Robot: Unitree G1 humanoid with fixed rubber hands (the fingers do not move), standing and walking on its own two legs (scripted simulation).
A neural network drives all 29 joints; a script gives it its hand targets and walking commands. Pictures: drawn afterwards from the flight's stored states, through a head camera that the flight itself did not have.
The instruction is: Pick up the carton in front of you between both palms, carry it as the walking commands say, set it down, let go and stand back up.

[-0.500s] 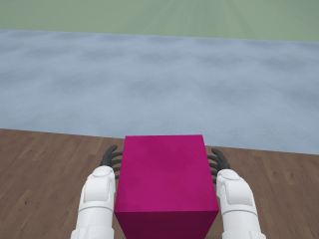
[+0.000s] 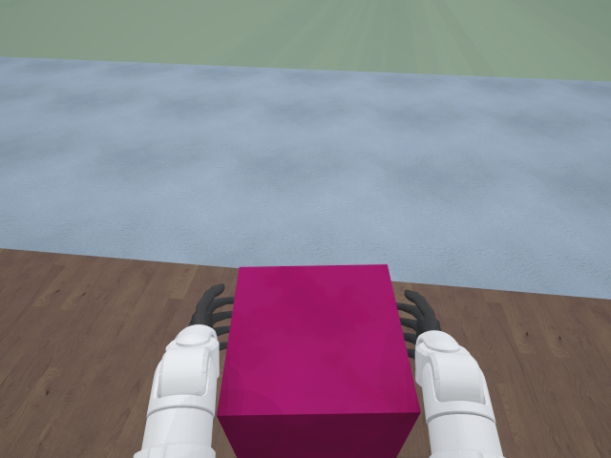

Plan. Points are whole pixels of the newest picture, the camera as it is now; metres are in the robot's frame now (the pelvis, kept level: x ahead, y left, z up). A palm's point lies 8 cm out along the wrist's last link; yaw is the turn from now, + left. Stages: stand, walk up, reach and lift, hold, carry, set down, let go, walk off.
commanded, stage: hold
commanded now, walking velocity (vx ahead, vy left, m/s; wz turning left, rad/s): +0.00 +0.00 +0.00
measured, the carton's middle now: (315, 373) +0.28 +0.00 -0.03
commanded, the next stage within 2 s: carry in 0.28 s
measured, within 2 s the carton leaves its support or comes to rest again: neither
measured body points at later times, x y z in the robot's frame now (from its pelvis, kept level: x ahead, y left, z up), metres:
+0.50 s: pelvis +0.02 +0.01 -0.01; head -0.01 +0.02 +0.44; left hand +0.32 +0.16 +0.06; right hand +0.32 -0.14 +0.06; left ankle +0.01 +0.14 -0.75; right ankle +0.01 -0.13 -0.74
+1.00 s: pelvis +0.27 +0.04 -0.03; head +0.25 +0.04 +0.42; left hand +0.52 +0.20 +0.07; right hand +0.53 -0.11 +0.08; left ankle +0.34 +0.11 -0.75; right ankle +0.08 -0.09 -0.73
